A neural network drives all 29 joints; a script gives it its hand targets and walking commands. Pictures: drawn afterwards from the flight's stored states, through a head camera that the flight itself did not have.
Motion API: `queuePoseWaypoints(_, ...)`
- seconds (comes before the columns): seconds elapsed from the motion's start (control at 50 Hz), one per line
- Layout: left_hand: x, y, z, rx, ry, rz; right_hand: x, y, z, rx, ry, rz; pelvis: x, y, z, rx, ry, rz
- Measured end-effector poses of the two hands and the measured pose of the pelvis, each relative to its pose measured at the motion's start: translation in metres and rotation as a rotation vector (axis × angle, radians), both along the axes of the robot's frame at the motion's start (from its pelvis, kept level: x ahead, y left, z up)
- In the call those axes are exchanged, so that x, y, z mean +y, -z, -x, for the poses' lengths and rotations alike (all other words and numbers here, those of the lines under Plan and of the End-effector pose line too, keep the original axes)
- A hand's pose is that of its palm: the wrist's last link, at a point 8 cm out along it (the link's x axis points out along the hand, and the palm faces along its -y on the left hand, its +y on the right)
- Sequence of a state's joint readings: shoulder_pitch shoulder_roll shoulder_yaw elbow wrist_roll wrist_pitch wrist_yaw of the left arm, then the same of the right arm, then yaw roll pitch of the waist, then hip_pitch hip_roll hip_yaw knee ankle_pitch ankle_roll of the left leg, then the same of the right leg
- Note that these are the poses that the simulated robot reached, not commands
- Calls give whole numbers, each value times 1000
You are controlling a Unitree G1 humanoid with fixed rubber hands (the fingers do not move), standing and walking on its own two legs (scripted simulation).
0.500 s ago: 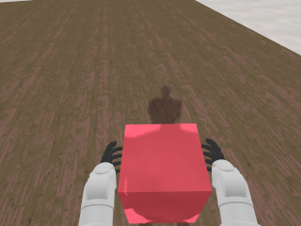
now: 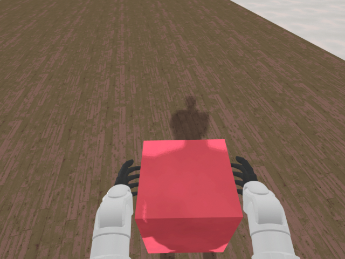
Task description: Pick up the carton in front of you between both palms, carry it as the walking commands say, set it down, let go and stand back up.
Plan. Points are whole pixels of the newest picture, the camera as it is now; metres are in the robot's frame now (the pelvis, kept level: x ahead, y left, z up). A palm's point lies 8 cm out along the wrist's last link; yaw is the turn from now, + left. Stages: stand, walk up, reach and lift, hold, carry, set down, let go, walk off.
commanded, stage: hold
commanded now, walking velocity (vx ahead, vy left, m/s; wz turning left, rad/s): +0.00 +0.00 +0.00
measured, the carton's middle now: (184, 198) +0.32 +0.00 -0.04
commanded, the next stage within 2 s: set down in 0.60 s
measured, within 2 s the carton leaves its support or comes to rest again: neither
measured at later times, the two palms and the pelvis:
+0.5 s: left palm (113, 207) +0.25 +0.16 +0.05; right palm (244, 192) +0.28 -0.14 +0.05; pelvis -0.03 -0.02 +0.01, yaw +7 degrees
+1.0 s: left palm (129, 195) +0.31 +0.14 +0.00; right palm (244, 186) +0.33 -0.16 +0.00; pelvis -0.02 -0.05 -0.01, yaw +6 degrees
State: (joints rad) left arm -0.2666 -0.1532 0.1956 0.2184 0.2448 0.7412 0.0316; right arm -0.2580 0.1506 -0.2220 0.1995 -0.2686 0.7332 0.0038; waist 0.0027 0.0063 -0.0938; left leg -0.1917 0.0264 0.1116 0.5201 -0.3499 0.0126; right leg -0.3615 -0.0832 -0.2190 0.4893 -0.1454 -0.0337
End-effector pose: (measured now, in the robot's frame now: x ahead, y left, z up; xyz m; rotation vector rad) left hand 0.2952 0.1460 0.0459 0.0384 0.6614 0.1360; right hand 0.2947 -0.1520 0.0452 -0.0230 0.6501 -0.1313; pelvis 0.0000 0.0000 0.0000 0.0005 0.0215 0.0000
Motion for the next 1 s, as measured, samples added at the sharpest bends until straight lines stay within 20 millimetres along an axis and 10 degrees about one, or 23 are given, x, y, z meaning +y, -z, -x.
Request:
queuePoseWaypoints(0.34,25,-5,37,-11,-83,-36,27,2,11,-14,-92,-23,-1,-9,20,-134,-66,-3)
queuePoseWaypoints(0.6,7,-7,44,-13,-113,-27,10,-1,10,-15,-111,-29,-25,-6,27,-166,-118,-19)
queuePoseWaypoints(0.8,-4,-12,28,-17,-138,-24,-1,-2,-11,-15,-103,-79,-42,-5,16,-161,-133,-15)
queuePoseWaypoints(1.0,-7,42,-11,43,-68,-21,-6,46,-32,41,-23,-79,-46,9,20,-58,-98,2)
